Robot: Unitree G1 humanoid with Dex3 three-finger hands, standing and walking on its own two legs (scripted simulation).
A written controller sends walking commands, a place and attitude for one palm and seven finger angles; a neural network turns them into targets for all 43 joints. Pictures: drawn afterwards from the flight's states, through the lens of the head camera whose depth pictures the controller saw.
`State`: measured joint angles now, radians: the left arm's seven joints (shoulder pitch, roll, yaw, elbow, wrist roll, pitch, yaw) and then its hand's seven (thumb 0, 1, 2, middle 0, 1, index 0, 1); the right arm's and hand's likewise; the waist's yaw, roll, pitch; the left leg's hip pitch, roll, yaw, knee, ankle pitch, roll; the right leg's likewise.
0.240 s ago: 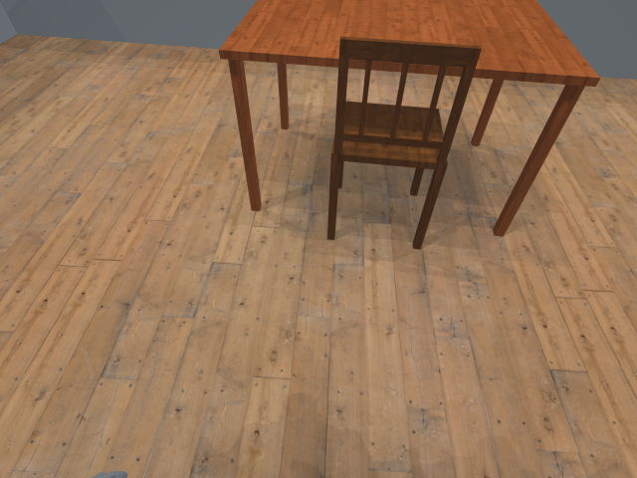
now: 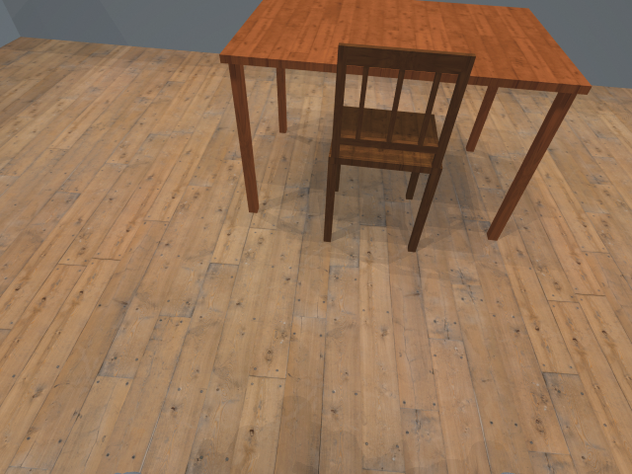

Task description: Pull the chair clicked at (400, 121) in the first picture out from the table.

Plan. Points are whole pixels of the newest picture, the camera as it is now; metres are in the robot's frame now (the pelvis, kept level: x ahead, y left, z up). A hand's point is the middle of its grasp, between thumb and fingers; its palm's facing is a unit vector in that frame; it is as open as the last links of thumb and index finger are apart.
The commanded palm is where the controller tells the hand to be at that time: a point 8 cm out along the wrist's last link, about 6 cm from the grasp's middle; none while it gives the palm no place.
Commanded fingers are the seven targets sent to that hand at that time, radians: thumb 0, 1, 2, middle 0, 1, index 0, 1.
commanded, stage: stand and wait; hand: left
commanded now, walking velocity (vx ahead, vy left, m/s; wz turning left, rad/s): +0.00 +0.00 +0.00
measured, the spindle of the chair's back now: (395, 107) +1.19 -0.18 -0.12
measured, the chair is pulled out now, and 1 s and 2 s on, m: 0.00 0.00 0.00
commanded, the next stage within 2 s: look at it before walking up in 0.58 s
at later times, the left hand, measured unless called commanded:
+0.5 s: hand out of the picture +0.06 +0.24 -0.16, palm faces -0.03 -0.95 -0.32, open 7.4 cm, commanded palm none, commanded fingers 0.00 0.90 0.90 -0.20 -0.30 -0.20 -0.30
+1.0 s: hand out of the picture +0.07 +0.23 -0.16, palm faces -0.03 -0.95 -0.31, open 7.4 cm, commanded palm none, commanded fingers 0.00 0.90 0.90 -0.20 -0.30 -0.20 -0.30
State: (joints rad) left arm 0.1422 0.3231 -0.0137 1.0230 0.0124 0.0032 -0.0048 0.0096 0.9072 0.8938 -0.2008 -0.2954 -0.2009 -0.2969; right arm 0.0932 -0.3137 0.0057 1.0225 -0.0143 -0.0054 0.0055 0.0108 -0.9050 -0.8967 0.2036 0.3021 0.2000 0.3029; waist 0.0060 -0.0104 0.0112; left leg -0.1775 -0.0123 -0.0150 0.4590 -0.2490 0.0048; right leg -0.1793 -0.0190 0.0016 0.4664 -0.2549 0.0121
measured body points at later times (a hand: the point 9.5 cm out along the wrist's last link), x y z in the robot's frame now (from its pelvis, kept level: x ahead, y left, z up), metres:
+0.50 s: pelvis -0.01 +0.00 +0.00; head +0.00 +0.00 +0.45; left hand +0.06 +0.29 -0.13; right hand +0.06 -0.30 -0.13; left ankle +0.00 +0.12 -0.74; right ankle +0.00 -0.13 -0.74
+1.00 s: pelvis +0.00 -0.01 +0.00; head +0.00 -0.01 +0.45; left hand +0.07 +0.28 -0.13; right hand +0.08 -0.30 -0.13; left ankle +0.00 +0.12 -0.74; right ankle +0.00 -0.13 -0.74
